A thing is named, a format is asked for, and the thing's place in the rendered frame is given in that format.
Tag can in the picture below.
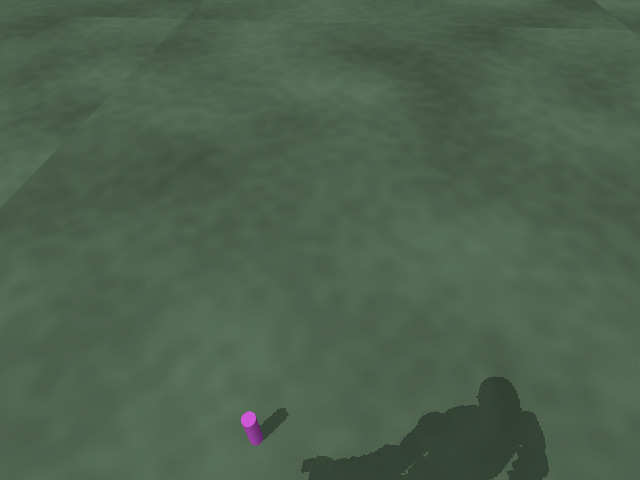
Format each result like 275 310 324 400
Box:
241 411 263 445

